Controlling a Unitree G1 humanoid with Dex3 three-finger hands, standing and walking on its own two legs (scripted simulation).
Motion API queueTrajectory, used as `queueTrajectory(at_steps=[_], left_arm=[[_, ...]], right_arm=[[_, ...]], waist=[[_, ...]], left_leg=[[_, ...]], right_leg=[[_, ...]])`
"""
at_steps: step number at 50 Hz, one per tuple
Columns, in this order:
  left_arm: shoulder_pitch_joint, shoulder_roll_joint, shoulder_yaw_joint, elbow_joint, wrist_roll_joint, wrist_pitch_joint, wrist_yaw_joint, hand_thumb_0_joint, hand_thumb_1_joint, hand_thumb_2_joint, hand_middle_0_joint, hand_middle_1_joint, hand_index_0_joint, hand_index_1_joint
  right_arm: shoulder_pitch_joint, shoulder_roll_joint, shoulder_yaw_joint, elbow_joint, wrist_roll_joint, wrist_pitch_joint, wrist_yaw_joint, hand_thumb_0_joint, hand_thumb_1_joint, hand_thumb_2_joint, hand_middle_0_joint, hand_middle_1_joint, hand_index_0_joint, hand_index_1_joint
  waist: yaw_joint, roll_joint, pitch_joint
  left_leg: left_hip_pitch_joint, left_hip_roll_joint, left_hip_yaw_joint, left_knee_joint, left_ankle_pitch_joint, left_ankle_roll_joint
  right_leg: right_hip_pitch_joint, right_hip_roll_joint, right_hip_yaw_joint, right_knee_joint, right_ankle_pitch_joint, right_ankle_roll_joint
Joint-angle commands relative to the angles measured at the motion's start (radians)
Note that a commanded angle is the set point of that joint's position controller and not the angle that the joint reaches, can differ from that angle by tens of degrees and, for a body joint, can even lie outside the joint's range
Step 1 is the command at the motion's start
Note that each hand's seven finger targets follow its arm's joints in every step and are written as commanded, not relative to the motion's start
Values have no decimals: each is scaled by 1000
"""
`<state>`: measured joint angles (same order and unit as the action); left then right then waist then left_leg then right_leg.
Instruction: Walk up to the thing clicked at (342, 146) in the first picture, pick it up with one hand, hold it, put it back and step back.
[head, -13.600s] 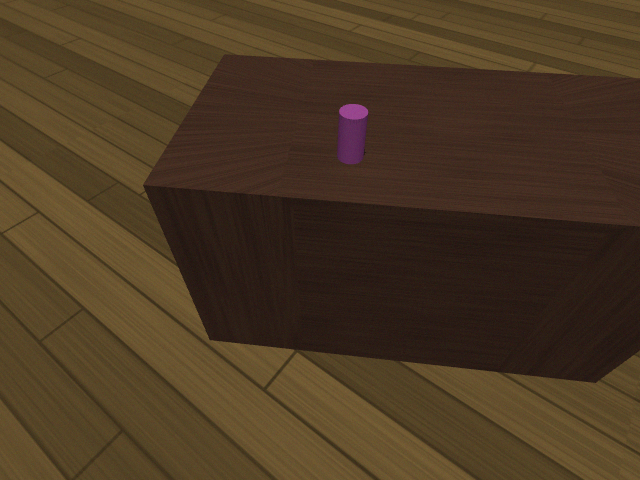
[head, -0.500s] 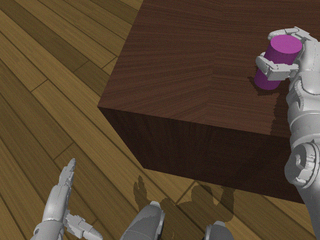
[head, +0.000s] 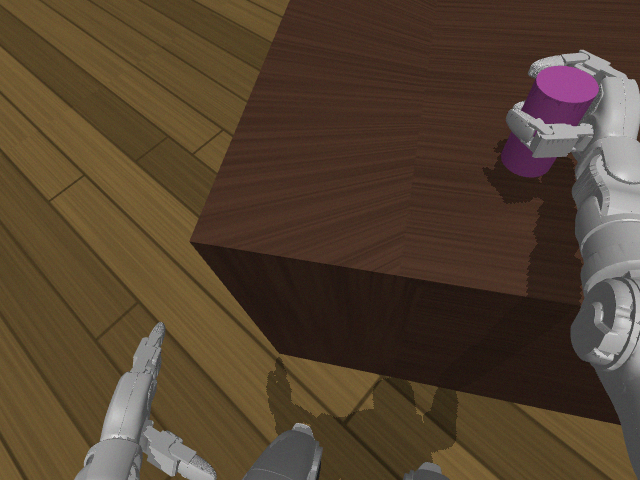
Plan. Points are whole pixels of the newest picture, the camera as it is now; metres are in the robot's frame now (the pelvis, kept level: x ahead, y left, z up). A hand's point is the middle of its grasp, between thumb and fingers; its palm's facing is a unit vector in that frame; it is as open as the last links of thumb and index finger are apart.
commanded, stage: settle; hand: right
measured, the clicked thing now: (544, 125) +0.55 -0.14 +0.08
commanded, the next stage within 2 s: lift in 0.08 s
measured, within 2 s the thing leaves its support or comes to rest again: neither
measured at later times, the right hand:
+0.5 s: hand (558, 104) +0.52 -0.13 +0.13, palm faces +0.00 +1.00 +0.01, open 8.5 cm
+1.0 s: hand (636, 141) +0.41 -0.15 +0.20, palm faces +0.02 +1.00 -0.02, open 8.5 cm
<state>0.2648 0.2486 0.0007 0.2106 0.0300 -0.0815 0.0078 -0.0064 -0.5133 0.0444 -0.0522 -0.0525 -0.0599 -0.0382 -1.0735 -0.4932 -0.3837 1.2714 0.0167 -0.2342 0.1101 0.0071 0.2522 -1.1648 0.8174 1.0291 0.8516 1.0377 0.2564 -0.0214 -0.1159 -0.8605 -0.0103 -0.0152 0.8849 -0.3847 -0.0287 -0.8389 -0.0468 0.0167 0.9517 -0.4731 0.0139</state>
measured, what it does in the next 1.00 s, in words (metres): stands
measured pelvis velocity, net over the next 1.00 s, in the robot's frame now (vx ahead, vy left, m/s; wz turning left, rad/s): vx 0.00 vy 0.01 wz -0.02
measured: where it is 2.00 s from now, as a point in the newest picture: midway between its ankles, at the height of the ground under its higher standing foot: outside the picture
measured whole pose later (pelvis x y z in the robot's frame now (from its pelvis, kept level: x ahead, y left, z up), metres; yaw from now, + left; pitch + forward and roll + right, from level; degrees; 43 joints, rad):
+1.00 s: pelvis +0.00 +0.01 +0.04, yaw -1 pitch +5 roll +0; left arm 0.36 0.24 0.05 0.34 -0.03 -0.11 0.07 -0.01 -0.51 0.04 -0.05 -0.05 -0.06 -0.03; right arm -0.61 -0.29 -0.23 0.60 0.16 0.04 0.14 0.01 0.25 -1.16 0.81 1.04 0.84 1.06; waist 0.04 -0.03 -0.09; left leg -0.45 0.02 -0.02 0.69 -0.33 -0.02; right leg -0.40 -0.02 0.00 0.68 -0.37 0.02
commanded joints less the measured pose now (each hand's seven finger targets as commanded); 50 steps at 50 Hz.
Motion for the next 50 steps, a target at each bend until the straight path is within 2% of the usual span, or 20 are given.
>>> queueTrajectory(at_steps=[1,6,7,11,12,18,21,23,25,27,29,32,33,34,35,37,38,40,45,50], left_arm=[[23,166,121,-163,-11,-51,13,0,-527,31,-45,-50,-53,-41],[8,145,90,-181,-17,-55,13,0,-534,36,-46,-49,-51,-44],[19,150,101,-163,-16,-54,16,0,-537,38,-45,-48,-48,-44],[-26,124,67,-173,-19,-63,12,0,-524,33,-40,-46,-52,-33],[-8,160,109,-144,-18,-62,19,0,-522,30,-40,-45,-53,-31],[6,144,89,-175,-24,-63,14,0,-520,27,-39,-45,-54,-30],[58,128,85,-126,-29,-59,9,0,-522,29,-39,-45,-52,-31],[28,184,143,-155,-28,-66,20,0,-528,34,-41,-45,-50,-35],[132,165,146,-61,-30,-57,19,0,-526,32,-40,-45,-51,-34],[45,115,92,-108,-39,-63,12,0,-526,32,-41,-46,-52,-34],[11,183,154,-130,-36,-71,28,0,-525,31,-40,-44,-51,-31],[58,84,70,-66,-44,-66,20,0,-528,33,-40,-44,-50,-34],[16,100,77,-99,-48,-71,24,0,-533,36,-41,-43,-49,-35],[5,164,137,-125,-46,-73,35,0,-536,37,-41,-41,-46,-35],[1,153,122,-109,-47,-71,34,0,-536,38,-42,-43,-48,-36],[110,132,118,-23,-46,-61,42,0,-530,33,-40,-44,-50,-33],[71,101,92,-51,-53,-65,41,0,-531,34,-41,-45,-50,-35],[29,133,117,-62,-56,-73,52,0,-532,33,-41,-44,-50,-34],[30,140,136,-59,-62,-80,76,0,-525,26,-42,-46,-56,-31],[84,121,128,9,-65,-83,84,0,-526,24,-40,-46,-55,-30]], right_arm=[[-691,-297,-38,-430,34,-114,3,0,-350,-1343,1361,1483,1389,1483],[-654,-249,-21,-429,51,-99,-18,0,-352,-1362,1342,1488,1373,1488],[-695,-293,-44,-476,47,-108,-22,0,-364,-1359,1345,1485,1374,1486],[-593,-207,-1,-341,45,-87,-5,0,-317,-1358,1390,1503,1418,1503],[-615,-237,-14,-373,45,-92,-2,0,-326,-1347,1385,1492,1411,1492],[-608,-226,-8,-500,64,-80,25,0,-309,-1341,1378,1487,1406,1488],[-506,-180,3,-455,77,-58,27,0,-332,-1352,1396,1501,1423,1501],[-578,-260,-38,-599,78,-62,16,0,-333,-1341,1385,1488,1411,1488],[-470,-171,-4,-553,92,-36,16,0,-291,-1342,1373,1489,1403,1489],[-413,-84,43,-521,97,-23,17,0,-347,-1333,1382,1477,1406,1477],[-548,-247,-29,-756,94,-37,8,0,-345,-1340,1390,1489,1415,1489],[-291,5,91,-583,119,15,24,0,-282,-1326,1369,1478,1398,1478],[-289,-62,47,-631,121,12,22,0,-322,-1318,1372,1467,1397,1467],[-377,-161,0,-794,124,0,19,0,-352,-1314,1379,1464,1401,1464],[-362,-173,0,-813,122,14,24,0,-331,-1326,1373,1472,1399,1472],[-285,-90,45,-835,139,55,28,0,-272,-1333,1366,1483,1397,1483],[-203,9,103,-752,147,80,32,0,-276,-1334,1361,1481,1393,1481],[-285,-104,42,-910,154,86,24,0,-328,-1322,1364,1466,1391,1466],[-177,-28,98,-985,175,154,26,0,-319,-1301,1338,1439,1365,1439],[-91,0,114,-1049,196,222,62,0,-314,-1284,1328,1425,1353,1425]], waist=[[7,-215,-698],[-4,-176,-653],[-8,-196,-673],[-13,-140,-624],[-7,-147,-643],[-49,-170,-711],[-57,-134,-600],[-71,-146,-684],[-76,-118,-565],[-100,-70,-519],[-131,-137,-661],[-135,-55,-481],[-155,-30,-509],[-158,-55,-606],[-192,-76,-625],[-179,-84,-500],[-167,-40,-434],[-195,-30,-473],[-193,4,-345],[-197,6,-298]], left_leg=[[341,-26,28,-47,564,41],[337,-32,34,-76,522,42],[343,-29,32,-69,535,44],[363,-25,30,-80,552,40],[379,-21,25,-85,563,39],[428,-21,32,-89,608,40],[405,-24,35,-113,570,41],[456,-16,28,-117,609,39],[454,-15,27,-130,603,40],[456,-17,32,-150,551,40],[508,-8,22,-146,570,40],[506,-13,35,-171,534,43],[538,-9,36,-172,552,39],[592,-1,26,-173,593,38],[605,0,27,-165,604,37],[550,-5,32,-191,559,40],[540,-6,38,-205,522,38],[588,4,30,-218,527,35],[548,10,30,-268,399,22],[541,10,42,-280,416,20]], right_leg=[[445,35,-8,-55,623,-14],[461,33,-4,-83,603,-13],[465,31,-5,-81,623,-11],[428,35,-11,-91,595,-18],[424,35,-15,-94,577,-19],[524,36,-15,-116,685,-10],[505,36,-18,-146,665,-8],[549,37,-25,-150,672,-11],[502,43,-31,-170,633,-12],[485,42,-30,-198,601,-12],[563,40,-37,-195,612,-10],[505,43,-33,-234,579,-8],[508,42,-35,-238,585,-12],[547,43,-40,-240,609,-10],[568,43,-41,-237,634,-8],[588,42,-39,-256,631,-6],[576,42,-37,-273,592,-10],[573,45,-46,-290,538,-16],[591,47,-48,-333,404,-28],[633,42,-40,-348,444,-25]])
